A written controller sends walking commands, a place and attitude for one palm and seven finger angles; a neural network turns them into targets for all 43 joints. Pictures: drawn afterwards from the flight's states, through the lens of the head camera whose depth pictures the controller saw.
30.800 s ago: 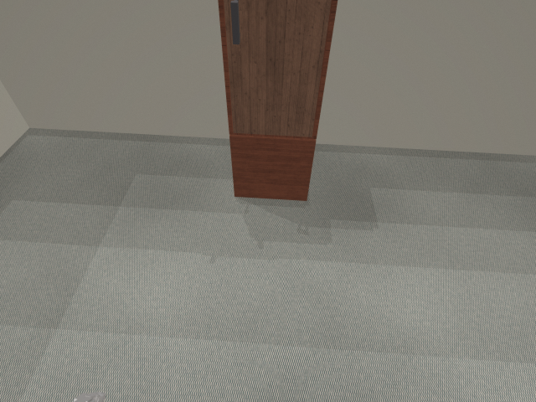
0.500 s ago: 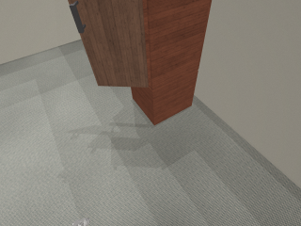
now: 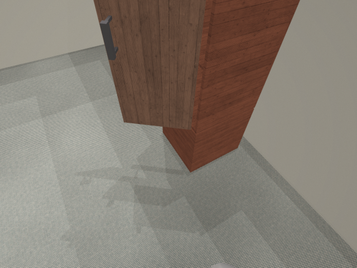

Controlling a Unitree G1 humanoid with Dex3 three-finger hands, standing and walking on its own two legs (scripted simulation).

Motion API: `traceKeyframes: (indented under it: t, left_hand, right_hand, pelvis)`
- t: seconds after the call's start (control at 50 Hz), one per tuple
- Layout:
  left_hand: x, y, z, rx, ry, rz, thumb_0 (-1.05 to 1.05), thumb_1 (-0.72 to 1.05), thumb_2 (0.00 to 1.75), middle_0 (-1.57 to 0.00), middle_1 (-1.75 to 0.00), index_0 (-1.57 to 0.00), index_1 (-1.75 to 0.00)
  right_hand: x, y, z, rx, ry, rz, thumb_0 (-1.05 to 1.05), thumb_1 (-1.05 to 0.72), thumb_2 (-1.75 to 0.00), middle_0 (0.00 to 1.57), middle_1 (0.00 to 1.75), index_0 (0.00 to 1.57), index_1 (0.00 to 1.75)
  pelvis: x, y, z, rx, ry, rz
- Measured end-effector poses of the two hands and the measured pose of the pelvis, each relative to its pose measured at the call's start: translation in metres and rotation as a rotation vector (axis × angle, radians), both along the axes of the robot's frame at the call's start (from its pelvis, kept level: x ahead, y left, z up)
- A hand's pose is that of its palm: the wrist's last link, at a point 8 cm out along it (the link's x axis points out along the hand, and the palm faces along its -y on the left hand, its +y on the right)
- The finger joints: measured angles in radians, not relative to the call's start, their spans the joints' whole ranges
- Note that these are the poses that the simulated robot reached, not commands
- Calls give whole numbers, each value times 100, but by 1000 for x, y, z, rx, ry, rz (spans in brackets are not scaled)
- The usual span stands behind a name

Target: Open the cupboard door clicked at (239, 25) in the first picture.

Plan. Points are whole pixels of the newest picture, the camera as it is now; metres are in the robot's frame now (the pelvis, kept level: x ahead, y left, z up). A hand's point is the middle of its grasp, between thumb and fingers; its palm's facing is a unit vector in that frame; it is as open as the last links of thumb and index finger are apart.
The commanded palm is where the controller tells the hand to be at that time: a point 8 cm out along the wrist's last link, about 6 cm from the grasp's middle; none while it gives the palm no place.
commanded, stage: take the last steps up to it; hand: left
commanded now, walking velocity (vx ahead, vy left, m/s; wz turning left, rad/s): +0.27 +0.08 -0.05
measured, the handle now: (110, 38) +0.75 +0.30 +0.11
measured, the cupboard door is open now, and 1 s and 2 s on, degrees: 53 53 53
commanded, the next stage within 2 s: come to a stop and stand still in 0.24 s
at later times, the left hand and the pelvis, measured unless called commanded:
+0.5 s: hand (110, 233) +0.22 +0.21 -0.17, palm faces +0.05 -0.98 -0.21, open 7.2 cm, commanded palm none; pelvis +0.18 +0.02 +0.00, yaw -1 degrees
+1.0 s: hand (116, 226) +0.24 +0.20 -0.18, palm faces -0.02 -0.97 -0.25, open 7.4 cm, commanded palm none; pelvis +0.18 +0.01 -0.02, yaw -2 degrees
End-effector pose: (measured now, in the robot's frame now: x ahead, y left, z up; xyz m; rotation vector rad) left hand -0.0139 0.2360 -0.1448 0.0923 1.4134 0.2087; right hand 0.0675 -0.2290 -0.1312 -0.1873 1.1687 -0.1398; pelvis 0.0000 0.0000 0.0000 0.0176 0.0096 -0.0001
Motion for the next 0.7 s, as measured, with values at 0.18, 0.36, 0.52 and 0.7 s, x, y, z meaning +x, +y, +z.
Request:
traceKeyframes:
  t: [0.18, 0.36, 0.52, 0.7]
  left_hand:
    - [180, -7, 19, 20, -259, -128, 1, 91, 90, -20, -30, -19, -30]
    - [232, -15, 17, 22, -261, -110, 0, 91, 90, -20, -30, -20, -30]
    - [225, 24, 1, 28, -97, -65, -1, 93, 90, -21, -30, -20, -30]
    - [235, 48, -4, 45, -35, -50, 0, 92, 90, -20, -30, -20, -30]
  right_hand:
    - [-26, 0, -17, 45, 247, -90, 0, -93, -90, 20, 30, 20, 30]
    - [36, 0, -18, 59, 302, -113, 1, -92, -90, 20, 30, 19, 30]
    - [145, 21, -10, 10, 128, -76, 1, -93, -90, 20, 30, 19, 30]
    - [201, 33, -2, -29, 41, -35, 0, -92, -90, 21, 30, 20, 30]
  pelvis:
    - [74, 1, -1, 19, -17, -12]
    - [138, -2, 0, -15, -15, 5]
    - [185, 26, -2, -39, -15, -19]
    - [190, 35, -3, -35, -2, -25]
